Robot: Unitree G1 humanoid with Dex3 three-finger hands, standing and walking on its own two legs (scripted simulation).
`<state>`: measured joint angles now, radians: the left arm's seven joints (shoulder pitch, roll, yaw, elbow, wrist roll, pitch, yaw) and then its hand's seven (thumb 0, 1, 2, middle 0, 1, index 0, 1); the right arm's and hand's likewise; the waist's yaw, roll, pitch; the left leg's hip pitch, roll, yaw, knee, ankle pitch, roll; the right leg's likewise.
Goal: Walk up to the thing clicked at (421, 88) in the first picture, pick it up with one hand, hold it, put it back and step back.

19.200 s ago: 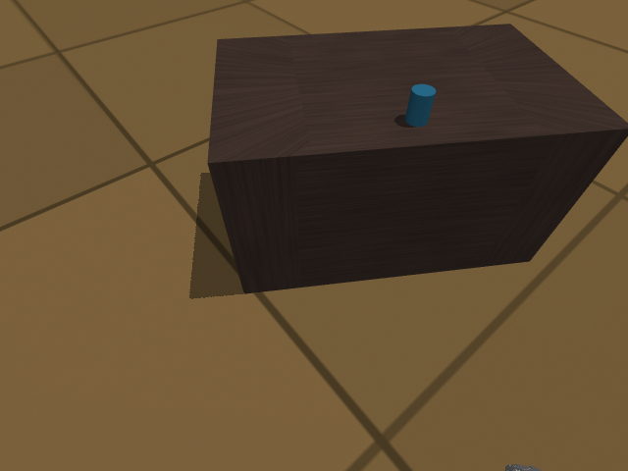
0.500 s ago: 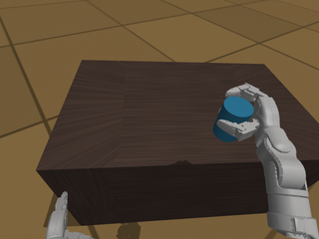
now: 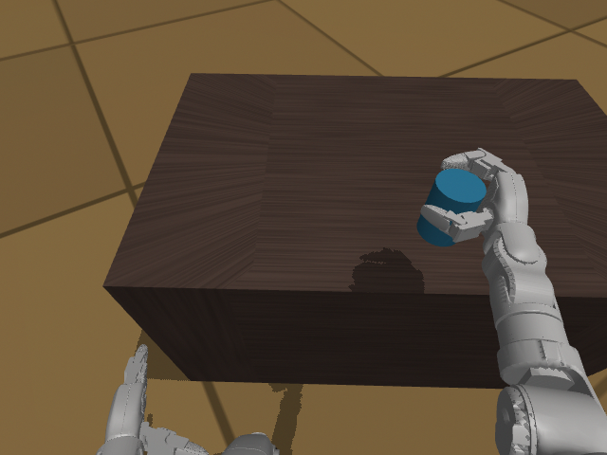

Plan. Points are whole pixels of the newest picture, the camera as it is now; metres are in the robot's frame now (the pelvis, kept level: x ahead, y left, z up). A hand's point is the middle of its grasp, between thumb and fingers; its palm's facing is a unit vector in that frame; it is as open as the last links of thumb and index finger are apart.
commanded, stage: crouch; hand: right
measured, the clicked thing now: (448, 208) +0.41 -0.16 +0.09
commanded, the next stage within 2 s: lower in 0.56 s
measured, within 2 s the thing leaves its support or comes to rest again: rests again in 1.84 s
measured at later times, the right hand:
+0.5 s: hand (445, 194) +0.46 -0.18 +0.07, palm faces +0.10 +1.00 +0.00, open 9.7 cm
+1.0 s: hand (435, 211) +0.47 -0.18 +0.01, palm faces +0.09 +1.00 +0.00, open 9.7 cm
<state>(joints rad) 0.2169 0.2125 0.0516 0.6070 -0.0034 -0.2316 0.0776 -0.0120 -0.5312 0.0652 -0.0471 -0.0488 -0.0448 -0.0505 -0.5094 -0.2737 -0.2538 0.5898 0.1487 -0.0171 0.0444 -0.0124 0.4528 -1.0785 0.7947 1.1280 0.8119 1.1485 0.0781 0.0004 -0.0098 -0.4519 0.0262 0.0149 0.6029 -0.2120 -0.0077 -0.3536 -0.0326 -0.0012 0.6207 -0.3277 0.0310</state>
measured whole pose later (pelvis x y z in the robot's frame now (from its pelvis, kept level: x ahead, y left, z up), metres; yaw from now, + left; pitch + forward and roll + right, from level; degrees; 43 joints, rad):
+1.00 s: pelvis +0.00 -0.01 -0.04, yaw +1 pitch +16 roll +1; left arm 0.32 0.22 0.04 0.24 0.03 -0.13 0.03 -0.01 -0.53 0.06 -0.06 -0.05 -0.05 -0.05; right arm -0.74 -0.38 -0.38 1.06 0.06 -0.37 0.09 -0.01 0.45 -1.08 0.79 1.14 0.80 1.16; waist 0.18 0.03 -0.09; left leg -0.85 0.02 0.01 0.88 -0.31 -0.02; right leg -0.77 -0.04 0.00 0.95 -0.46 0.02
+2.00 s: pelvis +0.00 -0.01 -0.08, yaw +1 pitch +22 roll +2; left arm 0.39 0.25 0.05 0.02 0.06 -0.09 -0.01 -0.01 -0.54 0.07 -0.06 -0.05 -0.05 -0.05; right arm -0.76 -0.41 -0.45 1.08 0.03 -0.44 0.07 -0.01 0.44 -1.08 0.78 1.15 0.80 1.17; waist 0.23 0.01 -0.13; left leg -1.07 0.02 0.02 1.08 -0.39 -0.02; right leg -1.00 -0.05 0.03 1.16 -0.55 0.02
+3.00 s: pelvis -0.01 -0.01 -0.09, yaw +1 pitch +22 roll +2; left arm 0.40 0.25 0.05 -0.02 0.06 -0.08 -0.01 -0.01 -0.54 0.06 -0.06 -0.05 -0.06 -0.06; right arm -0.79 -0.44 -0.46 1.12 0.01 -0.45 0.08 -0.01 0.50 -0.18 0.43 0.30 0.43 0.31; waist 0.24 0.01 -0.13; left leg -1.11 0.01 0.02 1.11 -0.39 -0.02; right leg -1.03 -0.05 0.03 1.20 -0.56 0.02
